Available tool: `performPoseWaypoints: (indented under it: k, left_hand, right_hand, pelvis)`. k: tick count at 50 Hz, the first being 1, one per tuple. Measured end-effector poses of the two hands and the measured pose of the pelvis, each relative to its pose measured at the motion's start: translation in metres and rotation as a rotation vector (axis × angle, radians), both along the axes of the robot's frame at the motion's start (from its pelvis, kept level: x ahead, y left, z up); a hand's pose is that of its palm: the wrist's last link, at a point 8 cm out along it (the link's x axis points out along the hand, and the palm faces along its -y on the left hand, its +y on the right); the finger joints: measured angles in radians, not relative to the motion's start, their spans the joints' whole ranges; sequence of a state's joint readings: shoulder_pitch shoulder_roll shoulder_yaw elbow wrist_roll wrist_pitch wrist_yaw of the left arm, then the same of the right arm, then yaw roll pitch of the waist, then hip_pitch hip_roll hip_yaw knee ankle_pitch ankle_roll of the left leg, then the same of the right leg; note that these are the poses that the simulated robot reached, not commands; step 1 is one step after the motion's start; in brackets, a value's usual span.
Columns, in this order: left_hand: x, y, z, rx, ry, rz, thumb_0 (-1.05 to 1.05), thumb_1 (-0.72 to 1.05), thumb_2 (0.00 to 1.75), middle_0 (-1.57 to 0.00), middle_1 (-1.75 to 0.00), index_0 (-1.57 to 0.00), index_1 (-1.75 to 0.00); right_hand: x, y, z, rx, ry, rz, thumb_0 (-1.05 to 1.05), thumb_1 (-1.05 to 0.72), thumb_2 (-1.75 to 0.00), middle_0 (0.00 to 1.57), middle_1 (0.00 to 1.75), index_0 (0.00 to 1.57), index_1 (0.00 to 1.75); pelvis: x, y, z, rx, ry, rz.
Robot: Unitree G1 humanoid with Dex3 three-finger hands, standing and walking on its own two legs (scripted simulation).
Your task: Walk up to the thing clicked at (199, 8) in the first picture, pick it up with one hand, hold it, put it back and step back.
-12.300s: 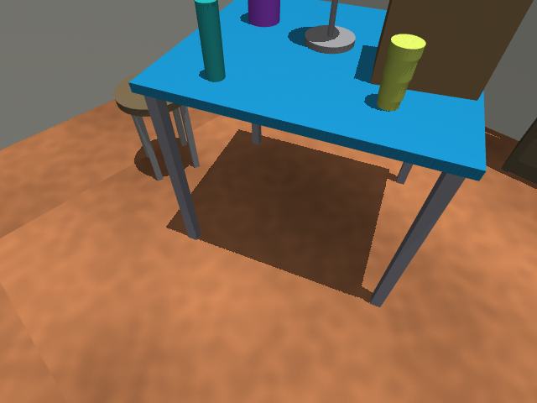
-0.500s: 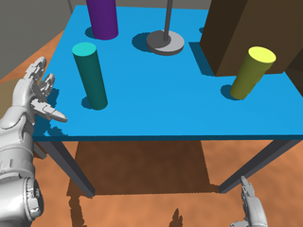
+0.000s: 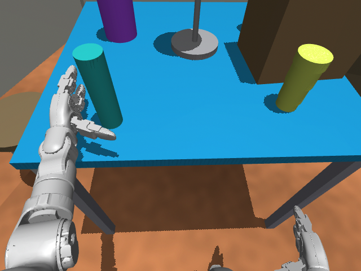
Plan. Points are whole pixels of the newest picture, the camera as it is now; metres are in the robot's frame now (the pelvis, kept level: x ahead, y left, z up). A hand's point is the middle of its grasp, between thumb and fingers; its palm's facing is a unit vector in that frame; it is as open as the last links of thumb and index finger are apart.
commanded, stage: rest palm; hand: left
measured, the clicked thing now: (101, 91) +0.47 +0.16 +0.13
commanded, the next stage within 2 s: close in 0.10 s
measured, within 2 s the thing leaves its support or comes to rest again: leaves its support in 1.32 s
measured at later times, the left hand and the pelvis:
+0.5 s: hand (106, 110) +0.44 +0.15 +0.10, palm faces +0.06 -1.00 +0.02, open 15.8 cm; pelvis -0.01 +0.00 -0.01, yaw +0 degrees
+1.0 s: hand (105, 98) +0.47 +0.15 +0.12, palm faces +0.06 -1.00 +0.01, open 8.3 cm; pelvis -0.01 +0.01 -0.01, yaw -1 degrees
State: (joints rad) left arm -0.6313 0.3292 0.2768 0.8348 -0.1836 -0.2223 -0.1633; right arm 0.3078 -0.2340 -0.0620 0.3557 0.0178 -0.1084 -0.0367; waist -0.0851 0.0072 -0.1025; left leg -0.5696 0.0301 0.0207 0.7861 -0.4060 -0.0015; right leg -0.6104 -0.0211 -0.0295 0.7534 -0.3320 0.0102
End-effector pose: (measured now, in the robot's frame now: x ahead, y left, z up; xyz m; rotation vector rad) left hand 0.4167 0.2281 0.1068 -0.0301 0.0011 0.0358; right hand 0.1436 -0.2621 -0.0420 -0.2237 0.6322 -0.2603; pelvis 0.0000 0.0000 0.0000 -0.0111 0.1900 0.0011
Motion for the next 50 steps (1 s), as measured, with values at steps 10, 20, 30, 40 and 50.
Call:
performPoseWaypoints:
  k: [10,20,30,40,50]
  left_hand:
    - [0.001,-0.019,-0.005,0.000,0.003,-0.006,-0.01,-0.56,0.04,-0.08,-0.04,-0.09,-0.03]
    - [-0.001,-0.022,-0.009,0.005,-0.005,0.026,-0.02,-0.60,0.08,-0.29,-0.17,-0.30,-0.17]
    - [0.007,-0.022,-0.004,0.010,0.001,0.032,-0.02,-0.56,0.20,-0.54,-0.38,-0.55,-0.37]
    - [0.017,-0.020,0.005,0.012,-0.007,0.035,-0.01,-0.40,0.44,-0.81,-0.65,-0.82,-0.64]
    - [0.025,-0.022,0.008,0.016,-0.019,0.020,-0.02,-0.24,0.72,-0.97,-0.90,-1.04,-0.91]
  right_hand:
    - [-0.005,-0.002,0.004,-0.008,-0.004,0.001,-0.01,0.54,-0.05,0.05,0.05,0.05,0.05]
    - [-0.014,0.000,0.005,-0.007,-0.010,-0.009,-0.01,0.52,-0.05,0.05,0.05,0.05,0.05]
    - [-0.022,-0.002,0.004,-0.021,-0.004,-0.014,-0.01,0.51,-0.05,0.05,0.05,0.05,0.05]
    - [-0.027,0.004,0.000,-0.009,0.012,-0.019,-0.01,0.50,-0.05,0.05,0.05,0.05,0.05]
    - [-0.021,0.010,-0.003,0.006,0.026,-0.008,-0.01,0.49,-0.05,0.05,0.05,0.05,0.05]
  pelvis:
    - [-0.001,-0.001,-0.002,0.002,-0.009,0.000]
    - [-0.007,-0.001,-0.005,0.004,-0.010,-0.005]
    - [-0.014,0.001,-0.007,0.002,-0.002,-0.005]
    - [-0.016,0.005,-0.007,0.000,0.009,-0.010]
    - [-0.010,0.007,-0.007,-0.002,0.027,-0.013]
